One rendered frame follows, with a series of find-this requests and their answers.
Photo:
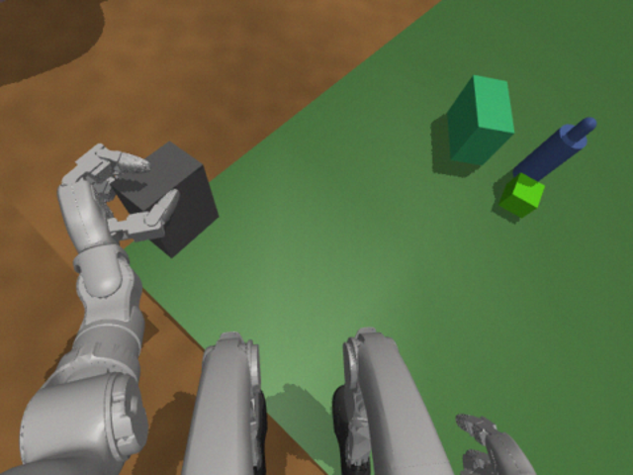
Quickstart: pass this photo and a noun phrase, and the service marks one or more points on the left robot arm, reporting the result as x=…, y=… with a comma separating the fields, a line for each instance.
x=88, y=418

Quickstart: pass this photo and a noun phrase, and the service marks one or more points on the right robot foot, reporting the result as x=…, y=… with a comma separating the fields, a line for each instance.
x=340, y=423

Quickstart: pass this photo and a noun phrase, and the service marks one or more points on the left robot hand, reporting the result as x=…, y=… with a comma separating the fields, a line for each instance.
x=86, y=189

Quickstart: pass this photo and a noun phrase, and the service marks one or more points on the right robot hand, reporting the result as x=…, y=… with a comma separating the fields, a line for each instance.
x=504, y=456

